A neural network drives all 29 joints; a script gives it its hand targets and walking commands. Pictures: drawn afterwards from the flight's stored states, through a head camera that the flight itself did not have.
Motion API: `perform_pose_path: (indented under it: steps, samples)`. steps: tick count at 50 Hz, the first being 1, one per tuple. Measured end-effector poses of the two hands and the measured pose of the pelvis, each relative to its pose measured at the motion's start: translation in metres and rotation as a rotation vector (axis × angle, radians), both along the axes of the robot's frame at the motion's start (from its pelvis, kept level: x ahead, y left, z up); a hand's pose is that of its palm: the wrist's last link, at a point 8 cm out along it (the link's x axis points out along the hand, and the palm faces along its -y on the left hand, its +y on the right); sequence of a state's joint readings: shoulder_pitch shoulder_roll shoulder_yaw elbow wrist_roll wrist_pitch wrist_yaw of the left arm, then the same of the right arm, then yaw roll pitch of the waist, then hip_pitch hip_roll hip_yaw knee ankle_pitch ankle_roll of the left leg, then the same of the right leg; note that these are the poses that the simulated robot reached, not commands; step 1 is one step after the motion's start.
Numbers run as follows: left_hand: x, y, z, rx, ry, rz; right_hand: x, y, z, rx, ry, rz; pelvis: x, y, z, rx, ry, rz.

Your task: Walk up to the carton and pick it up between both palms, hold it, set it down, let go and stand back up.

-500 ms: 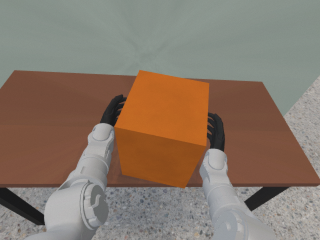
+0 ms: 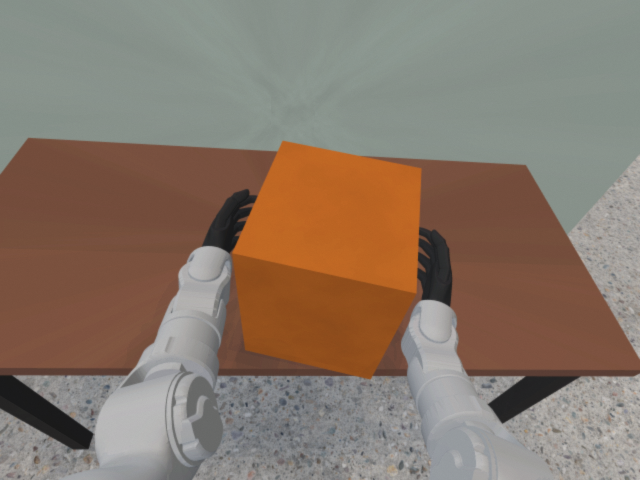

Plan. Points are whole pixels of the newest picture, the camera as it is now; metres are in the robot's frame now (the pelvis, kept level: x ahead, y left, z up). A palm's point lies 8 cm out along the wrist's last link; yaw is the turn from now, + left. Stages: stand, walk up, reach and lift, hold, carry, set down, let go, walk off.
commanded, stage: reach and lift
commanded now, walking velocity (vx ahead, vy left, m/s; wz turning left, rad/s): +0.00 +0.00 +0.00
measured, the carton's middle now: (328, 264) +0.42 -0.03 +0.01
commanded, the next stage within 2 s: none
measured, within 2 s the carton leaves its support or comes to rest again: leaves its support in 0.76 s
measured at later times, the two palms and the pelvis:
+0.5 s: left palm (219, 246) +0.42 +0.12 +0.06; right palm (433, 292) +0.35 -0.16 +0.04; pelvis +0.00 +0.00 +0.00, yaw +0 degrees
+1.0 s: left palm (209, 225) +0.40 +0.12 +0.12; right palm (449, 265) +0.35 -0.16 +0.10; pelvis -0.02 -0.01 +0.00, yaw +1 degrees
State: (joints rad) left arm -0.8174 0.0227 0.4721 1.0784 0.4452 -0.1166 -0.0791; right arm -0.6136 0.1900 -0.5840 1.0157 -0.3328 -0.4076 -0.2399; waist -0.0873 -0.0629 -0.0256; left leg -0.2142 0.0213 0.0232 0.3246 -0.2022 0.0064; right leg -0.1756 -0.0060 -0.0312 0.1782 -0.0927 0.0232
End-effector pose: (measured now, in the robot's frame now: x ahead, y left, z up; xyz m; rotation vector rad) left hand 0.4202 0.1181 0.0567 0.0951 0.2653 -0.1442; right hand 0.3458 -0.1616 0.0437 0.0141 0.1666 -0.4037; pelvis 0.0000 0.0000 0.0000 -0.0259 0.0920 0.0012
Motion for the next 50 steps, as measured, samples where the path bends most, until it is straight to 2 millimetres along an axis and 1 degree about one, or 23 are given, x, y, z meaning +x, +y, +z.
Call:
perform_pose_path:
  steps: [23,28,37,40,43,50]
  samples:
    - [-0.001,0.000,0.001,0.004,-0.002,0.004,0.000,0.000,0.000,-0.003,-0.007,0.003,-0.003,-0.003,0.000,0.000,0.025,-0.004]
    - [-0.005,0.003,0.002,0.020,-0.015,0.011,-0.001,0.001,0.000,0.001,-0.018,0.017,-0.003,-0.004,0.000,-0.002,0.030,-0.003]
    - [-0.020,0.008,0.007,0.040,0.000,0.041,-0.006,0.005,0.001,0.018,-0.004,0.053,-0.009,-0.006,0.000,-0.003,0.015,0.012]
    - [-0.023,0.008,0.014,0.039,0.000,0.050,-0.006,0.005,0.007,0.019,-0.006,0.062,-0.012,-0.006,0.000,-0.002,0.012,0.014]
    - [-0.024,0.008,0.024,0.033,-0.013,0.058,-0.005,0.004,0.018,0.017,-0.020,0.069,-0.015,-0.007,0.000,-0.001,0.005,0.016]
    - [-0.022,0.005,0.064,0.021,-0.077,0.063,0.000,0.000,0.061,0.021,-0.088,0.072,-0.018,-0.006,0.001,0.003,-0.027,0.019]
